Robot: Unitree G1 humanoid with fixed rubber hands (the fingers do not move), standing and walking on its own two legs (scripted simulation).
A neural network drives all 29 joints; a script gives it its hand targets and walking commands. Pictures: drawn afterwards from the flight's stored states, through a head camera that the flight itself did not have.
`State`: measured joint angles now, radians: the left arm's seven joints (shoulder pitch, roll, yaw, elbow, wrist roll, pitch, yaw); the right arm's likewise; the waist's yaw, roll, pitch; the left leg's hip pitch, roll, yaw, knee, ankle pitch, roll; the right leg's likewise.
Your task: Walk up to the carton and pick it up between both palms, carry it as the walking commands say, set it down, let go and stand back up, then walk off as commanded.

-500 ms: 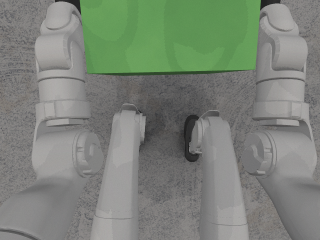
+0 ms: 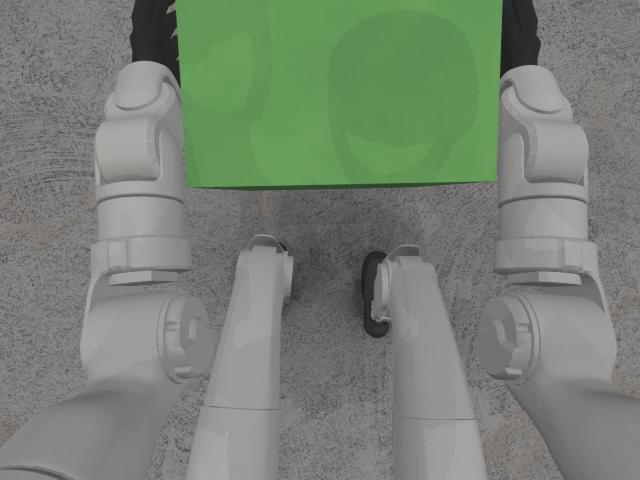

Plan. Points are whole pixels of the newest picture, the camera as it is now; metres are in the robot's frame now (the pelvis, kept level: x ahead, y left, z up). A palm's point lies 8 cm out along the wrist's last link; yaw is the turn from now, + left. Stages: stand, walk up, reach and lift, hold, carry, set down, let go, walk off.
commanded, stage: reach and lift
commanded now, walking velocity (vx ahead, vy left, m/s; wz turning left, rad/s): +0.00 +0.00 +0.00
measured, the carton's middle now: (333, 91) +0.50 +0.03 -0.13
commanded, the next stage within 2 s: none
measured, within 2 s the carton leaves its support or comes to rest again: neither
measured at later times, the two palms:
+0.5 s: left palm (126, 56) +0.47 +0.20 +0.01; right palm (558, 61) +0.49 -0.14 +0.01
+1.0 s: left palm out of the picture +0.45 +0.20 +0.13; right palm out of the picture +0.47 -0.14 +0.13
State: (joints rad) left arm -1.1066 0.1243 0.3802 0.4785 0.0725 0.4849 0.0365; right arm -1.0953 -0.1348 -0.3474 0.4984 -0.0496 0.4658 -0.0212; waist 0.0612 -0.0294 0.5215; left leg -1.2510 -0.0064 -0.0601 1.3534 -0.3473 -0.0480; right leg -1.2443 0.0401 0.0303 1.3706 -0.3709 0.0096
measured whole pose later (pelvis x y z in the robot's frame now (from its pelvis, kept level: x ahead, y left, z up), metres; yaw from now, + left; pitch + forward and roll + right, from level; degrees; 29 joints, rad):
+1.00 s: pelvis +0.09 +0.00 +0.13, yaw +0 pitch +12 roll +0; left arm -0.63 -0.05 0.47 0.54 0.30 0.49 -0.11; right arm -0.62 0.06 -0.44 0.58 -0.26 0.47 0.10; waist 0.06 -0.03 0.00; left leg -0.69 0.00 -0.05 0.68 -0.20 -0.03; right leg -0.69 0.02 0.05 0.70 -0.23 0.00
